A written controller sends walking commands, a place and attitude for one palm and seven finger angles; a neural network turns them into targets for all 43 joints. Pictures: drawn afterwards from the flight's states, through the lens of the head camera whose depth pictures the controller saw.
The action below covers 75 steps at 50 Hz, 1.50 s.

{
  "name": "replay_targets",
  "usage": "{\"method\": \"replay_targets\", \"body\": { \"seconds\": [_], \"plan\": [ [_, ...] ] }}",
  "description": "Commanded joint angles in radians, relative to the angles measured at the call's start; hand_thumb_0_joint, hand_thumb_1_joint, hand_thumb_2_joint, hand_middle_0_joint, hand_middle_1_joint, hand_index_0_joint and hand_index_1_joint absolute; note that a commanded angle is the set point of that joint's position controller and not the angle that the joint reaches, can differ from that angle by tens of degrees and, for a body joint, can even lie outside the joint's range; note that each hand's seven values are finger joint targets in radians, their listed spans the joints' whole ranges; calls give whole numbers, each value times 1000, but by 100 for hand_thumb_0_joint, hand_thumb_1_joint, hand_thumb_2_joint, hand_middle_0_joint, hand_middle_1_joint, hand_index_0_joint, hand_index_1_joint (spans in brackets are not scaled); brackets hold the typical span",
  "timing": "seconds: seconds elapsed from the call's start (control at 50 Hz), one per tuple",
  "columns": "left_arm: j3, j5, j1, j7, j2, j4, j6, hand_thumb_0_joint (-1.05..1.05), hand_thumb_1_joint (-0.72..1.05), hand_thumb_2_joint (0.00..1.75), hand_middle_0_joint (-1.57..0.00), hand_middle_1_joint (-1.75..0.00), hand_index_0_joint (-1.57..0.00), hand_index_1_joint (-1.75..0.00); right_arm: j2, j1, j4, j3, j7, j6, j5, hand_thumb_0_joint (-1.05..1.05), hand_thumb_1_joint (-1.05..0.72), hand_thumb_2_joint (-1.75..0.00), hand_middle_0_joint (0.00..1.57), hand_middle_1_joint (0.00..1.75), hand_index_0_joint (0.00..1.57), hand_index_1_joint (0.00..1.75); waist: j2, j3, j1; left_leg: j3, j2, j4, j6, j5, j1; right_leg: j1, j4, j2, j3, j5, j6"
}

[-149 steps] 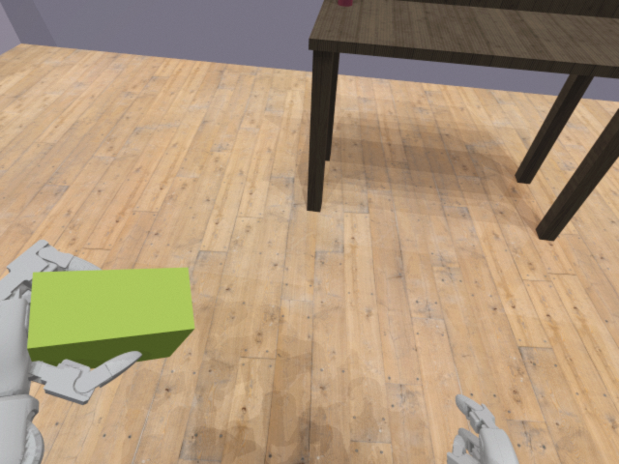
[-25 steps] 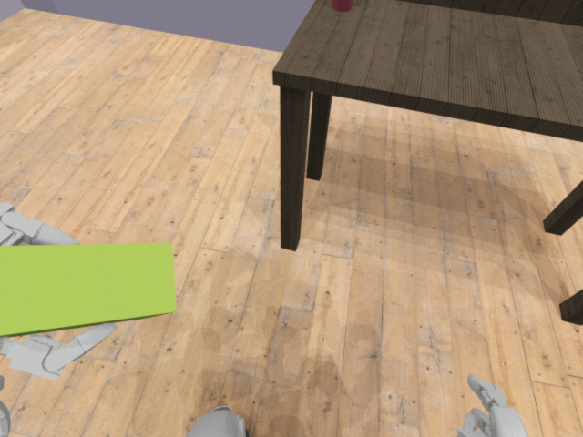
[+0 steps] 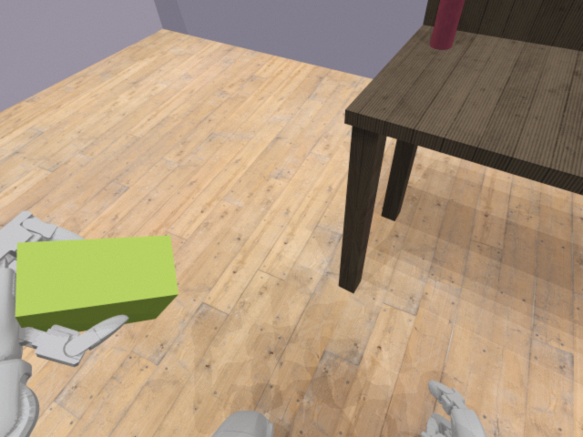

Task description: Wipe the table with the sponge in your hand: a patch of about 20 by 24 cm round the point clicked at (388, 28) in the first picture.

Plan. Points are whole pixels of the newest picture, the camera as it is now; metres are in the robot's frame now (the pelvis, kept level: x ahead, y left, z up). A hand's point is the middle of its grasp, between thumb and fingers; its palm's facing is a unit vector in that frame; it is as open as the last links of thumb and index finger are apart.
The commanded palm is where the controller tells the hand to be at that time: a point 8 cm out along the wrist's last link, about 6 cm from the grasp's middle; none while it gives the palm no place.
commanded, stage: walk to a spot facing it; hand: left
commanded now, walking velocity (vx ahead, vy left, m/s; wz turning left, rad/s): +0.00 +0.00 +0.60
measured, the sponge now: (122, 285) +0.23 +0.20 +0.16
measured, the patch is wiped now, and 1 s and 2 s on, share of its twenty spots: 0.00 0.00 0.00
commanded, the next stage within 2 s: turn to face it in 0.12 s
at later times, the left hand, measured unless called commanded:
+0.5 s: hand (51, 302) +0.19 +0.24 +0.19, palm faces +0.53 -0.75 -0.40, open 10.4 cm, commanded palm +0.15 +0.28 +0.19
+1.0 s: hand (157, 302) +0.20 +0.15 +0.18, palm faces +0.25 -0.87 -0.42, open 10.4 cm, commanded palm +0.16 +0.20 +0.19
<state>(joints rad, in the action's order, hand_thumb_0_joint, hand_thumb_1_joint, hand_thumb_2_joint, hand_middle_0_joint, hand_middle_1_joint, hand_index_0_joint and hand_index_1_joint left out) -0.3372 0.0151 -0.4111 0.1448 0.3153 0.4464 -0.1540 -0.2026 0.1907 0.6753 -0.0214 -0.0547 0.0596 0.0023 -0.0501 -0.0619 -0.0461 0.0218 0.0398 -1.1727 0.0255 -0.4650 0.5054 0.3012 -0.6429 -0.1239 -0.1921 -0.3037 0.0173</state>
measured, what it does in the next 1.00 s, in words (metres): steps on the spot: left foot, then right foot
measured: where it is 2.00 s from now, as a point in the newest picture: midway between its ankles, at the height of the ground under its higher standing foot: outside the picture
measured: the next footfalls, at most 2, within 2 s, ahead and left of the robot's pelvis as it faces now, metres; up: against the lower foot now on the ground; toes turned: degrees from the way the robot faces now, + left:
left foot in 0.24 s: +0.09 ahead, +0.14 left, +0.00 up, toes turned +17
right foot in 0.54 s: +0.10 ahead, -0.11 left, +0.00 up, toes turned -1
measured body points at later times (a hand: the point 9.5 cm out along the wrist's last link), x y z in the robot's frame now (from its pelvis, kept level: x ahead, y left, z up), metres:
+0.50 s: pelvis +0.02 -0.02 +0.00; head +0.04 -0.02 +0.45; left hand +0.16 +0.28 +0.21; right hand +0.23 -0.17 -0.08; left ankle +0.05 +0.13 -0.73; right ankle +0.06 -0.11 -0.71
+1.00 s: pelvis -0.05 -0.05 +0.01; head -0.03 -0.06 +0.45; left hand +0.18 +0.19 +0.20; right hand +0.08 -0.35 -0.07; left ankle -0.05 +0.09 -0.73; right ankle +0.06 -0.11 -0.73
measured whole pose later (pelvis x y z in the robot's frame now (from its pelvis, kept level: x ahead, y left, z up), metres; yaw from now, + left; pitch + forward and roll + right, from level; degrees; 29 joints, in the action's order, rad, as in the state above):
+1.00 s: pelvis -0.05 -0.05 +0.01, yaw -9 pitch +2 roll +3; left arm -0.36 0.04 -0.47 0.13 0.38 0.51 -0.19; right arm -0.29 0.20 0.53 0.04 -0.03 -0.04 0.01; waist 0.05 0.00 -0.01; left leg 0.07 0.01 -0.49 0.02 -0.38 0.22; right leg 0.43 -0.44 0.13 0.10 -0.04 0.08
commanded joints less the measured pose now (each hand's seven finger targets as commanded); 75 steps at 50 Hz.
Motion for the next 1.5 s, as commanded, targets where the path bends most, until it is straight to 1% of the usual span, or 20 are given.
{"method": "replay_targets", "body": {
  "seconds": [0.0, 0.12, 0.18, 0.2, 0.24, 0.34, 0.5, 0.56, 0.6, 0.66, 0.92, 0.96, 1.0, 1.06, 1.18, 1.2, 1.24, 1.26, 1.32, 1.48],
  "plan": [
    [-120, 2, 110, 35, 243, 323, -86, 0, 10, 130, -120, -160, -120, -160, -75, -137, -195, 45, -23, 44, -7, 0, -90, -90, 20, 30, 20, 30, 222, 117, 37, 9, 57, -37, 35, 10, 94, -194, 268, -283, 144, 539, 79],
    [-203, 32, -88, 70, 256, 395, -72, 0, 10, 130, -120, -160, -120, -160, -64, -90, -280, 67, -27, 18, -13, 0, -90, -90, 20, 30, 20, 30, 228, 215, 4, 150, 24, 431, 24, 36, -66, -257, 159, -282, 49, 673, 86],
    [-207, 44, -84, 77, 247, 396, -71, 0, 10, 130, -120, -160, -120, -160, -80, -40, -287, 81, -30, 7, -9, 0, -90, -90, 20, 30, 20, 30, 155, 253, 57, 193, -43, 663, 24, 206, -232, -202, -27, -235, 5, 661, 24],
    [-188, 51, -102, 74, 227, 383, -73, 0, 10, 130, -120, -160, -120, -160, -97, -14, -283, 91, -33, 5, -1, 0, -90, -90, 20, 30, 20, 30, 56, 281, 85, 116, 8, 747, -4, 348, -375, -108, -208, -189, -10, 532, -20],
    [-175, 47, -54, 60, 235, 398, -126, 0, 10, 130, -120, -160, -120, -160, -145, -17, -283, 101, -10, 32, 6, 0, -90, -90, 20, 30, 20, 30, -276, 254, 49, -399, 403, 767, -240, 1155, -519, 256, -520, 44, 91, -400, -79],
    [-111, 13, -13, 36, 200, 440, -120, 0, 10, 130, -120, -160, -120, -160, -122, -47, -235, 87, 17, 71, 12, 0, -90, -90, 20, 30, 20, 30, -221, 219, 50, -52, 256, 766, -152, 762, -394, 165, -306, 54, 119, -119, -63],
    [-103, 7, 112, 20, 194, 220, -72, 0, 10, 130, -120, -160, -120, -160, -112, -53, -230, 59, 11, 101, 8, 0, -90, -90, 20, 30, 20, 30, -99, 135, 27, 89, 256, 655, -48, 200, -165, -113, 131, 98, 93, 62, -63],
    [-125, 28, 155, 18, 235, 178, -54, 0, 10, 130, -120, -160, -120, -160, -92, -76, -249, 63, 12, 89, 8, 0, -90, -90, 20, 30, 20, 30, 404, 112, 10, 49, 2, 142, 38, -128, -46, 40, 417, -210, 716, 187, 108],
    [-126, 28, 128, 21, 223, 213, -66, 0, 10, 130, -120, -160, -120, -160, -65, -103, -228, 32, 19, 67, -3, 0, -90, -90, 20, 30, 20, 30, 203, 142, 23, -46, 29, 14, 53, -9, 30, -60, 362, -191, 659, 182, 156],
    [-139, 32, 46, 23, 224, 243, -95, 0, 10, 130, -120, -160, -120, -160, -68, -101, -226, 27, 16, 32, -3, 0, -90, -90, 20, 30, 20, 30, 163, 211, 24, -15, 13, 89, 58, 46, -4, -134, 312, -106, 481, 270, 122],
    [-129, 36, 0, 9, 224, 275, -97, 0, 10, 130, -120, -160, -120, -160, -129, -56, -294, 68, 33, -59, 14, 0, -90, -90, 20, 30, 20, 30, 125, 241, 28, 44, -17, 743, -9, 34, -360, 5, 402, -10, 588, -42, 51],
    [-130, 35, 42, -4, 233, 301, -114, 0, 10, 130, -120, -160, -120, -160, -163, -49, -311, 82, 27, -56, 2, 0, -90, -90, 20, 30, 20, 30, -37, 162, 40, -105, 153, 899, -96, -41, -449, 206, 235, 117, 496, -142, -16],
    [-180, 8, 93, 1, 292, 381, -124, 0, 10, 130, -120, -160, -120, -160, -121, -90, -319, 77, 18, -26, 4, 0, -90, -90, 20, 30, 20, 30, -278, 135, 7, -299, 448, 994, -221, 0, -291, 270, -381, 179, 261, -150, -60],
    [-111, 7, 3, -6, 188, 273, -103, 0, 10, 130, -120, -160, -120, -160, -133, -55, -292, 88, 32, -1, 18, 0, -90, -90, 20, 30, 20, 30, -191, 22, 12, -10, 355, 882, -159, 267, -226, 283, -464, 109, 196, -141, -71],
    [-100, -1, 115, 4, 209, 268, -97, 0, 10, 130, -120, -160, -120, -160, -153, -5, -268, 85, 40, 57, 16, 0, -90, -90, 20, 30, 20, 30, -156, 111, 35, 133, 281, 586, -30, 600, -318, -73, 115, 164, 30, 50, -77],
    [-112, -7, 104, 5, 224, 237, -93, 0, 10, 130, -120, -160, -120, -160, -149, -11, -269, 82, 43, 58, 18, 0, -90, -90, 20, 30, 20, 30, -115, 123, 33, 140, 253, 487, -11, 516, -250, -155, 187, 127, 75, 150, -51],
    [-213, 6, 62, 25, 307, 211, -104, 0, 10, 130, -120, -160, -120, -160, -97, -57, -291, 59, 42, 50, 17, 0, -90, -90, 20, 30, 20, 30, 301, 178, 6, 114, 56, 100, 57, -148, 58, -288, 233, -176, 559, 700, 123],
    [-227, 33, -1, 26, 308, 225, -95, 0, 10, 130, -120, -160, -120, -160, -102, -70, -287, 78, 37, 35, 21, 0, -90, -90, 20, 30, 20, 30, 349, 236, -2, -23, 59, -10, 54, -145, 33, -224, 281, -208, 656, 561, 124],
    [-234, 48, -114, 25, 275, 327, -109, 0, 10, 130, -120, -160, -120, -160, -67, -93, -267, 36, 52, -31, 5, 0, -90, -90, 20, 30, 20, 30, 123, 269, 24, -55, 62, -41, 66, -1, 48, -224, 255, -134, 527, 309, 146],
    [-208, 47, -114, 30, 252, 280, -99, 0, 10, 130, -120, -160, -120, -160, -103, -98, -270, 58, 36, -51, 3, 0, -90, -90, 20, 30, 20, 30, 185, 209, 7, 17, -5, 423, 42, -19, -183, 10, 391, -82, 601, -58, 147]
  ]
}}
